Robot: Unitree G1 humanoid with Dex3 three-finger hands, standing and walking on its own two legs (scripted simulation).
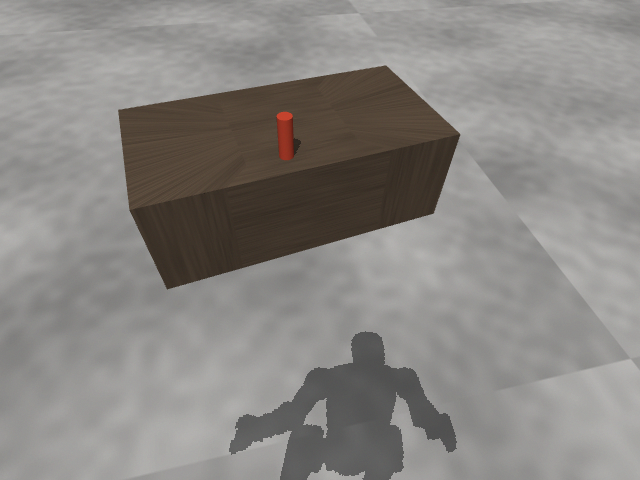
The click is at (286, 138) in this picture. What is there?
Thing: slim round
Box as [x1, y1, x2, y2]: [277, 112, 293, 159]
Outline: 280,112 277,114 279,156 282,159 290,159 293,156 292,115 288,112
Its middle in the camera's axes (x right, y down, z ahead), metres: -0.11 -0.35 +1.31
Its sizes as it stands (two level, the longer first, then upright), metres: 0.052 0.052 0.154
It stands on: a support 0.42 m high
